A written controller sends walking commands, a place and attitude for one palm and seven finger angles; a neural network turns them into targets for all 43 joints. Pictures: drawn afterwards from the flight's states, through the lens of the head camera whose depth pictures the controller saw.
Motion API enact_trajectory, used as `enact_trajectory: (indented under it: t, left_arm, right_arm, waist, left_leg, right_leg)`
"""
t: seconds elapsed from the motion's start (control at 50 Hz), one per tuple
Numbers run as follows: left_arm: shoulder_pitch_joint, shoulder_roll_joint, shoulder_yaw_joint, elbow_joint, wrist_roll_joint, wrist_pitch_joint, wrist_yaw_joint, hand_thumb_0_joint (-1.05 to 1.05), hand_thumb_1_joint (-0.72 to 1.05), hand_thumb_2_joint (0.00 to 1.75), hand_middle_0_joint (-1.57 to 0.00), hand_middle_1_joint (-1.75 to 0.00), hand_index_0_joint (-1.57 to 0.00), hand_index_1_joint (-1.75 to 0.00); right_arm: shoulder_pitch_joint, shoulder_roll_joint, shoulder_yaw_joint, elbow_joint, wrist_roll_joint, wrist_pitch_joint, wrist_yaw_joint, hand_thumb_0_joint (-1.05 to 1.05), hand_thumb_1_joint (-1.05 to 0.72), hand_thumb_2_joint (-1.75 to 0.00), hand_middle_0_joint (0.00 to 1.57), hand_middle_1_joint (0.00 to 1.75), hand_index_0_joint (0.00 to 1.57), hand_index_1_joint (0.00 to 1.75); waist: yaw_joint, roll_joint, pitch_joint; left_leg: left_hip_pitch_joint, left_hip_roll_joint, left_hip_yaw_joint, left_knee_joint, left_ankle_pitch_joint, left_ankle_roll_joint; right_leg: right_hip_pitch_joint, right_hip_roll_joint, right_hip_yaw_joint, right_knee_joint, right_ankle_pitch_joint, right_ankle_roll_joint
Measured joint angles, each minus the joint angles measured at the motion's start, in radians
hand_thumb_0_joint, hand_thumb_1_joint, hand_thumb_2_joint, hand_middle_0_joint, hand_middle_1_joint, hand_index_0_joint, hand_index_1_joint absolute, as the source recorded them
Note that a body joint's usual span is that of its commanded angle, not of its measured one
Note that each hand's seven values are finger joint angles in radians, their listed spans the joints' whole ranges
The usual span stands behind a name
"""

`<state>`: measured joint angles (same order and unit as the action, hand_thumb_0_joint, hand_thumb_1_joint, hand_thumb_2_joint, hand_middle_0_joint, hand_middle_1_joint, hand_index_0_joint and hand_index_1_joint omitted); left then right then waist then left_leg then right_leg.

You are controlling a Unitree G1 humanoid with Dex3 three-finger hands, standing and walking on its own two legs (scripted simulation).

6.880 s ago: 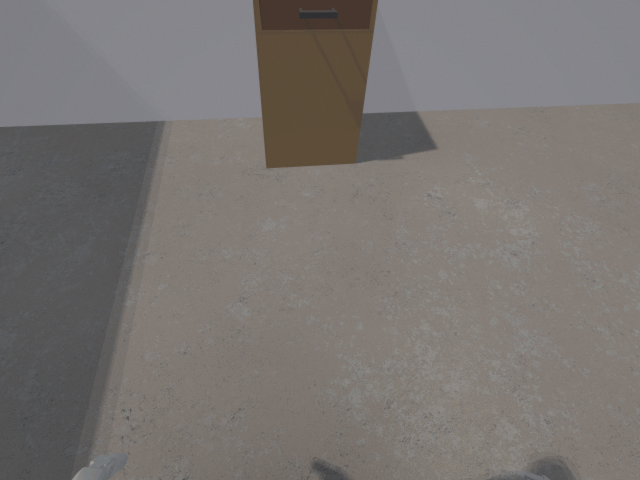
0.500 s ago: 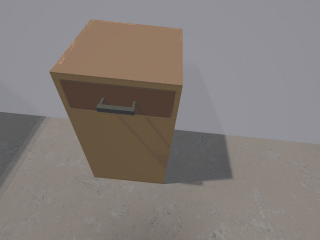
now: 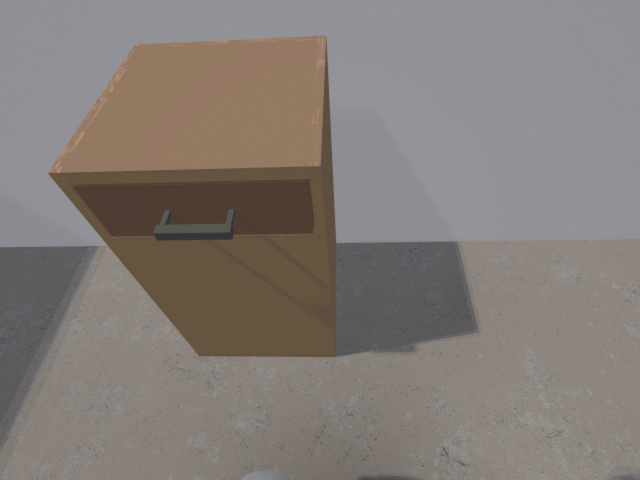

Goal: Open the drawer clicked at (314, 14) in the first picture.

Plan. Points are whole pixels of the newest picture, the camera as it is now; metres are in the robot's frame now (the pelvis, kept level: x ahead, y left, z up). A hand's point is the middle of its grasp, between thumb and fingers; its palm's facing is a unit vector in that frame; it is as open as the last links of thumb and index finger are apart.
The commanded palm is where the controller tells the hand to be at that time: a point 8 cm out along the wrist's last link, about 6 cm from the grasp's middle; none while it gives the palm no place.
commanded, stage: come to a stop and stand still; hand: left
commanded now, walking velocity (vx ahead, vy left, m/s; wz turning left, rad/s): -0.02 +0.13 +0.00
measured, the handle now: (196, 223) +0.52 +0.26 -0.05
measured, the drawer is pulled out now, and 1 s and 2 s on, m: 0.00 0.00 0.00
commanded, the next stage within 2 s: look again from close up in 0.58 s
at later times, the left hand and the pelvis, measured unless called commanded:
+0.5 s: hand out of the picture -0.05 +0.23 -0.18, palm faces +0.08 -0.98 -0.20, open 7.4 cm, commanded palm none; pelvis -0.05 +0.04 +0.00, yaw +0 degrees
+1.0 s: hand out of the picture +0.00 +0.23 -0.17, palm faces +0.03 -0.97 -0.23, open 7.3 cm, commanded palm none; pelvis -0.02 +0.05 +0.00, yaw +0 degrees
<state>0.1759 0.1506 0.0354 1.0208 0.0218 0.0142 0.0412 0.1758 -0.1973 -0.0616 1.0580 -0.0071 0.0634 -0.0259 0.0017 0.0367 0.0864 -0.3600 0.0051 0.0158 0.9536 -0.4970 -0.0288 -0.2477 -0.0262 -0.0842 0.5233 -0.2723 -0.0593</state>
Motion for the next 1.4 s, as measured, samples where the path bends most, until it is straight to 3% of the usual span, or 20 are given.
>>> enact_trajectory:
  t: [0.12,0.22,0.3,0.4,0.5,0.68,0.74,0.86,1.0,1.28,1.3,1.32,1.34,1.38,1.4]
  left_arm:
    - [-0.024,-0.004,0.002,-0.025,0.003,-0.005,-0.002,0.0,0.9,0.9,-0.2,-0.3,-0.21,-0.3]
    - [-0.011,0.014,0.007,-0.014,0.005,0.003,-0.007,0.0,0.9,0.9,-0.2,-0.3,-0.21,-0.3]
    - [0.015,0.029,0.009,0.012,-0.006,0.021,-0.011,0.01,0.9,0.9,-0.2,-0.3,-0.21,-0.3]
    - [0.049,0.058,0.008,0.05,-0.003,0.029,-0.017,0.01,0.9,0.9,-0.2,-0.3,-0.2,-0.3]
    - [0.093,0.044,-0.009,0.089,-0.002,0.019,-0.023,0.01,0.9,0.9,-0.19,-0.3,-0.2,-0.3]
    - [0.141,0.001,-0.026,0.132,-0.01,0.006,-0.017,0.01,0.9,0.9,-0.19,-0.3,-0.2,-0.3]
    - [0.148,-0.016,-0.041,0.127,-0.009,-0.023,0.0,0.01,0.9,0.9,-0.2,-0.3,-0.2,-0.3]
    - [0.136,-0.024,-0.049,0.12,-0.012,-0.027,-0.01,0.01,0.9,0.9,-0.2,-0.3,-0.21,-0.3]
    - [0.089,-0.003,-0.04,0.097,-0.018,-0.031,-0.004,0.01,0.92,0.9,-0.2,-0.3,-0.21,-0.3]
    - [0.072,0.0,-0.033,0.087,-0.018,-0.032,0.003,0.01,0.92,0.9,-0.2,-0.3,-0.2,-0.3]
    - [0.114,0.006,-0.045,-0.055,0.03,0.023,0.005,0.01,0.92,0.9,-0.2,-0.3,-0.2,-0.3]
    - [0.164,0.019,-0.063,-0.225,0.082,0.039,0.017,0.01,0.92,0.9,-0.2,-0.31,-0.21,-0.3]
    - [0.2,0.032,-0.08,-0.375,0.106,0.037,0.046,0.02,0.91,0.9,-0.2,-0.31,-0.21,-0.3]
    - [0.231,0.051,-0.107,-0.599,0.157,0.043,0.11,0.02,0.89,0.89,-0.2,-0.32,-0.21,-0.31]
    - [0.228,0.062,-0.113,-0.682,0.203,0.041,0.134,0.02,0.88,0.88,-0.2,-0.32,-0.21,-0.32]
  right_arm:
    - [-0.012,-0.005,0.004,-0.009,-0.001,0.003,0.01,0.01,-0.91,-0.89,0.2,0.3,0.2,0.3]
    - [-0.021,0.001,0.012,-0.024,-0.001,-0.012,0.015,0.01,-0.91,-0.89,0.2,0.3,0.2,0.3]
    - [0.002,0.004,0.022,-0.028,-0.005,-0.041,0.014,0.0,-0.91,-0.89,0.2,0.3,0.2,0.3]
    - [0.045,0.043,0.047,0.006,-0.013,-0.034,0.009,0.0,-0.92,-0.89,0.2,0.3,0.2,0.3]
    - [0.075,0.041,0.054,0.028,-0.01,-0.034,0.008,0.01,-0.92,-0.89,0.2,0.3,0.2,0.3]
    - [0.117,0.055,0.063,0.044,-0.006,-0.051,0.006,0.01,-0.92,-0.89,0.2,0.3,0.2,0.3]
    - [0.128,0.05,0.063,0.027,-0.006,-0.058,0.013,0.01,-0.91,-0.89,0.2,0.3,0.2,0.3]
    - [0.167,0.048,0.075,-0.004,-0.007,-0.081,0.009,0.01,-0.91,-0.89,0.2,0.3,0.2,0.3]
    - [0.177,0.061,0.091,0.011,-0.01,-0.09,0.0,0.01,-0.92,-0.89,0.2,0.3,0.2,0.3]
    - [0.159,0.05,0.087,0.038,-0.007,-0.087,0.001,0.01,-0.91,-0.89,0.2,0.3,0.2,0.3]
    - [0.165,0.046,0.092,0.003,0.004,-0.093,-0.001,0.01,-0.91,-0.89,0.2,0.3,0.2,0.3]
    - [0.176,0.041,0.093,-0.037,0.009,-0.129,-0.015,0.01,-0.91,-0.89,0.2,0.3,0.2,0.3]
    - [0.185,0.029,0.086,-0.063,0.015,-0.176,-0.033,0.01,-0.92,-0.89,0.2,0.3,0.21,0.3]
    - [0.184,-0.004,0.071,-0.114,0.035,-0.248,-0.054,0.02,-0.93,-0.89,0.2,0.3,0.21,0.3]
    - [0.17,-0.022,0.067,-0.144,0.036,-0.268,-0.06,0.02,-0.93,-0.89,0.2,0.3,0.21,0.3]
  waist:
    - [0.017,-0.015,0.008]
    - [0.029,-0.037,-0.003]
    - [0.02,-0.028,-0.033]
    - [0.041,-0.086,-0.056]
    - [0.045,-0.068,-0.06]
    - [0.028,-0.041,-0.046]
    - [0.018,-0.025,-0.037]
    - [-0.004,0.003,-0.069]
    - [-0.004,0.003,-0.089]
    - [-0.001,-0.003,-0.062]
    - [0.011,-0.008,-0.05]
    - [0.028,-0.016,-0.039]
    - [0.04,-0.017,-0.039]
    - [0.042,-0.008,-0.059]
    - [0.036,-0.004,-0.071]
  left_leg:
    - [0.037,-0.001,-0.012,-0.073,0.012,-0.017]
    - [0.112,0.012,-0.007,-0.272,0.072,-0.007]
    - [0.199,0.036,-0.02,-0.491,0.2,0.017]
    - [0.217,0.013,-0.001,-0.505,0.212,0.004]
    - [0.238,0.012,0.003,-0.525,0.219,0.009]
    - [0.228,0.024,0.009,-0.54,0.22,0.009]
    - [0.195,0.03,0.01,-0.477,0.187,0.008]
    - [0.204,0.015,0.005,-0.441,0.147,0.021]
    - [0.253,0.007,0.007,-0.472,0.148,0.022]
    - [0.262,0.017,0.007,-0.496,0.168,0.01]
    - [0.256,0.021,0.017,-0.485,0.161,0.01]
    - [0.258,0.02,0.031,-0.486,0.159,0.011]
    - [0.253,0.018,0.039,-0.483,0.16,0.01]
    - [0.227,0.013,0.042,-0.468,0.161,0.01]
    - [0.207,0.01,0.042,-0.456,0.16,0.011]
  right_leg:
    - [-0.002,-0.016,-0.005,-0.05,0.049,0.004]
    - [-0.021,-0.025,0.0,-0.056,0.077,0.018]
    - [-0.058,-0.006,-0.013,-0.006,0.068,0.04]
    - [-0.039,-0.024,0.013,-0.03,0.082,0.057]
    - [-0.012,-0.022,0.017,-0.067,0.107,0.061]
    - [-0.015,-0.009,0.02,-0.105,0.12,0.061]
    - [-0.038,-0.005,0.021,-0.066,0.102,0.061]
    - [-0.038,-0.023,0.02,-0.003,0.047,0.072]
    - [-0.005,-0.03,0.022,0.001,0.028,0.073]
    - [0.004,-0.02,0.017,-0.02,0.041,0.064]
    - [-0.009,-0.016,0.025,-0.008,0.041,0.062]
    - [-0.02,-0.015,0.04,0.006,0.04,0.059]
    - [-0.032,-0.016,0.048,0.018,0.038,0.057]
    - [-0.06,-0.021,0.053,0.037,0.034,0.056]
    - [-0.08,-0.025,0.054,0.049,0.032,0.057]
